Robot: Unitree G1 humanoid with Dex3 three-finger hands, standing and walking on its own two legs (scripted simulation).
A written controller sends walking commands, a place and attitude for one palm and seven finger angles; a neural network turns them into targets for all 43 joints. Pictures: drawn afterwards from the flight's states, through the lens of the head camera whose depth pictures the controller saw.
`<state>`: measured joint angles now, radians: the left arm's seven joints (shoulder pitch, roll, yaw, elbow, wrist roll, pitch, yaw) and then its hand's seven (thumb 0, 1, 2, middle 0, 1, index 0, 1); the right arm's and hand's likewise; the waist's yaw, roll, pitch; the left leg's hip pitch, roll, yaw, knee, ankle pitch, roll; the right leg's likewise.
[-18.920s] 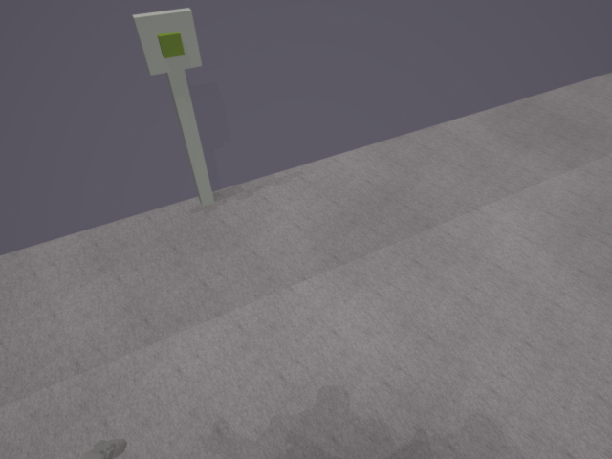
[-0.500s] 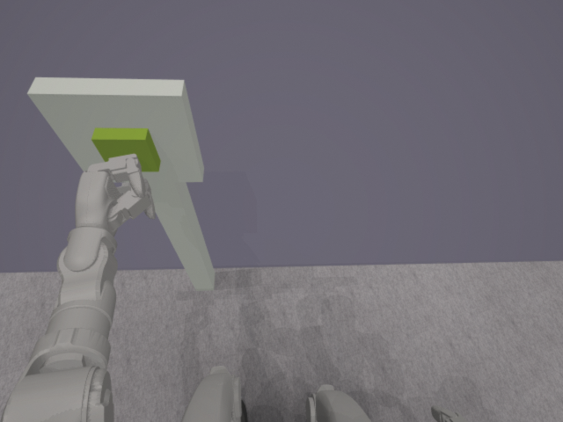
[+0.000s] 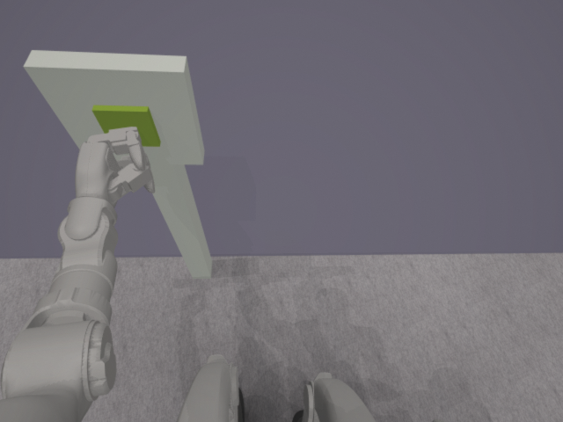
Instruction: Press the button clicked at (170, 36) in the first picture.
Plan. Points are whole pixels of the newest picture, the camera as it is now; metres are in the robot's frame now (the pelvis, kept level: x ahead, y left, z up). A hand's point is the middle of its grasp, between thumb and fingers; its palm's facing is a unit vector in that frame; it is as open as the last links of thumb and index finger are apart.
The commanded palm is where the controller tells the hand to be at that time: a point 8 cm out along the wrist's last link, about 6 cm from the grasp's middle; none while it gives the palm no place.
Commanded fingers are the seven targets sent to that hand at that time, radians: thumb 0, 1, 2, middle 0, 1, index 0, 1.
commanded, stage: press the button with the knuckle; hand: left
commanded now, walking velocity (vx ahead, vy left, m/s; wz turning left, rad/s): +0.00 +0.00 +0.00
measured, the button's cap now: (130, 122) +0.51 +0.21 +0.09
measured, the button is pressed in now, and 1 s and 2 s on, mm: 11 0 0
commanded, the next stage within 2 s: hold the button down briefly in 0.08 s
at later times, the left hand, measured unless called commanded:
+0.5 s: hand (145, 168) +0.45 +0.19 +0.05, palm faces +0.04 -1.00 -0.05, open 2.9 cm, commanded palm +0.46 +0.23 +0.06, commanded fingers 0.00 0.90 0.90 -1.30 -1.50 -1.30 -1.50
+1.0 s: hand (146, 180) +0.43 +0.19 +0.06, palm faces +0.03 -1.00 -0.02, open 3.1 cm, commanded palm +0.39 +0.23 +0.06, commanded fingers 0.00 0.90 0.90 -1.30 -1.50 -1.30 -1.50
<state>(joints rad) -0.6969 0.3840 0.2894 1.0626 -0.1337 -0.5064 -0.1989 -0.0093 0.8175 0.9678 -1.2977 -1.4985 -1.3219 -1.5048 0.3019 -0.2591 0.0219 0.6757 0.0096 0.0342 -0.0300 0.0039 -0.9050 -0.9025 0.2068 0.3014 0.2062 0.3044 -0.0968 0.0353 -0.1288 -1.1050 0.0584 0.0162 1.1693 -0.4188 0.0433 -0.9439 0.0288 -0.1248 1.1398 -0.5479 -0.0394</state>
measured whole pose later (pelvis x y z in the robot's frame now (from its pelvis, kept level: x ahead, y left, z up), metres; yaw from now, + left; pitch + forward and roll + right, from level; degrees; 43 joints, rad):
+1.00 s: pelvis +0.00 +0.00 +0.01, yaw -1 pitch +19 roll -4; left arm -0.53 0.33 0.27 0.88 -0.16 -0.49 -0.18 0.01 0.87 0.93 -1.30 -1.50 -1.31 -1.50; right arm 0.31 -0.25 0.02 0.64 0.02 0.04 -0.01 0.01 -0.90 -0.90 0.21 0.30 0.21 0.30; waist -0.09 0.04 -0.14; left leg -1.04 0.06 0.03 1.13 -0.42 0.05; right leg -0.89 0.04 -0.10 1.10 -0.53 -0.03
